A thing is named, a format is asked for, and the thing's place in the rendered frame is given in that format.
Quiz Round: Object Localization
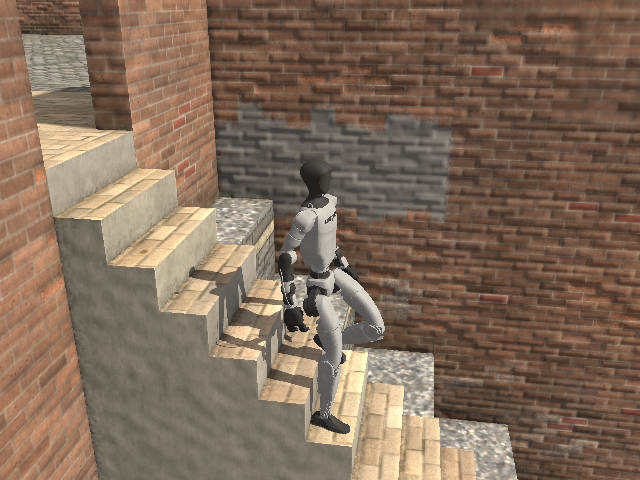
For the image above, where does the robot left hand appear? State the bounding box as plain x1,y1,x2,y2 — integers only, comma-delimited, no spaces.
342,265,360,284

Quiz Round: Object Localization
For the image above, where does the robot right hand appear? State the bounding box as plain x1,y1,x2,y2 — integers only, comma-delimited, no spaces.
284,306,310,332

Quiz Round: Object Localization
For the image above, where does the left robot forearm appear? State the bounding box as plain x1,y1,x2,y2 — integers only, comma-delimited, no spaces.
333,243,349,270

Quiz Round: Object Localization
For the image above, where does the left robot upper arm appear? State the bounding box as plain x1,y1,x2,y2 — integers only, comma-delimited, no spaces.
322,194,337,206

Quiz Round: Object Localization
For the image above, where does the right robot thigh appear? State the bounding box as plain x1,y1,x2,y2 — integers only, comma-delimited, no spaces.
303,288,342,373

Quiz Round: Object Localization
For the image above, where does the robot left foot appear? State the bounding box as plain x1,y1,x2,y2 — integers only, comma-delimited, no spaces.
313,334,346,364

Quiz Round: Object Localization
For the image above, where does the right robot forearm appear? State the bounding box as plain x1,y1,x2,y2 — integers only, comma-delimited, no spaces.
278,253,298,309

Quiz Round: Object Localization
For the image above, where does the right robot upper arm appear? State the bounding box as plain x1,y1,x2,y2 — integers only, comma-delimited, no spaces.
278,209,317,265

